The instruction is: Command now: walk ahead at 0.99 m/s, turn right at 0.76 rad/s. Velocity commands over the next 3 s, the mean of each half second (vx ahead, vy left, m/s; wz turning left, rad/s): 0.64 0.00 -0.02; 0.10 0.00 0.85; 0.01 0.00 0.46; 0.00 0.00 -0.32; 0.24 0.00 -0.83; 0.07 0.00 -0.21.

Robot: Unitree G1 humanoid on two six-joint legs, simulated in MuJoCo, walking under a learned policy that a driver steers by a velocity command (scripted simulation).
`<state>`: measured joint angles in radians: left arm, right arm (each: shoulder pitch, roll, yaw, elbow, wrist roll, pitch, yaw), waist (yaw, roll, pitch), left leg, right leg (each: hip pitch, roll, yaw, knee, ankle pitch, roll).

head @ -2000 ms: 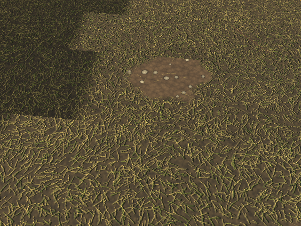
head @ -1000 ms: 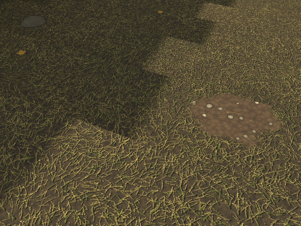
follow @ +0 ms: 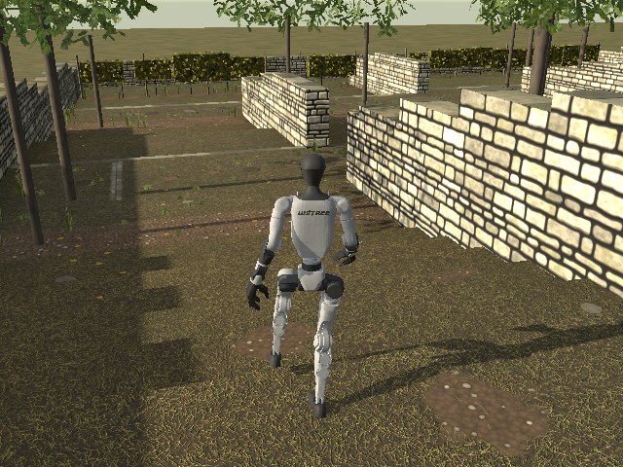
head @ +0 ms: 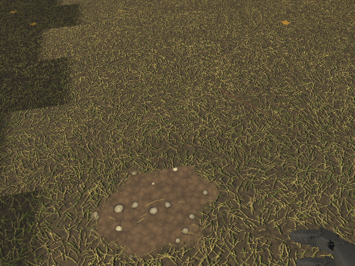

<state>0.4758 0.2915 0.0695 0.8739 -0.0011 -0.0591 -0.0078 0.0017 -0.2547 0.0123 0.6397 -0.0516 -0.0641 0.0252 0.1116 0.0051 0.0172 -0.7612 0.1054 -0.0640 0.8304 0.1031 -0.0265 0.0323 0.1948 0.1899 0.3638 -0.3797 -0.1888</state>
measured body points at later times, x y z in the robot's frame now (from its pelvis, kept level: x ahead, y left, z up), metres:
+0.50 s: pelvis +0.41 +0.05 -0.16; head +0.46 +0.06 +0.28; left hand +0.72 +0.16 -0.20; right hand +0.22 -0.13 -0.28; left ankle +0.30 +0.15 -0.89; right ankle +0.63 -0.04 -0.83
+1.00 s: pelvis +0.50 +0.06 -0.18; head +0.49 +0.09 +0.27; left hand +0.48 +0.38 -0.29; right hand +0.80 -0.10 -0.24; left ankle +0.48 +0.15 -0.90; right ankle +0.63 -0.03 -0.87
